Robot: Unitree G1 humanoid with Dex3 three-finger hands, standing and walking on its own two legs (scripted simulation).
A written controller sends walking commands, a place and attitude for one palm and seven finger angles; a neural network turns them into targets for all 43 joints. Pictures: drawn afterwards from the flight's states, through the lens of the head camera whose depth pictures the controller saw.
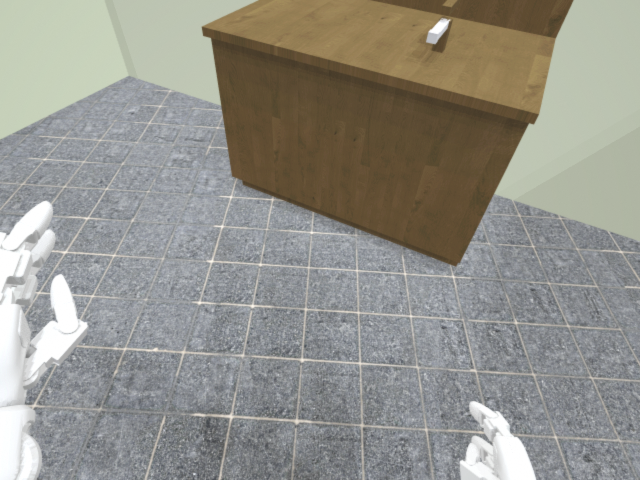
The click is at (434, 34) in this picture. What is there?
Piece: tap's lever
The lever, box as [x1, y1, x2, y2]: [426, 30, 439, 43]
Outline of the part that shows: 430,30 428,32 426,41 435,43 439,31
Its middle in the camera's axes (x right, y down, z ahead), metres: +0.33 -0.59 +1.12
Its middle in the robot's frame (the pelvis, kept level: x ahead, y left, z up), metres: +1.26 -0.25 +0.07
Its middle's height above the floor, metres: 0.84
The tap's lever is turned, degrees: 0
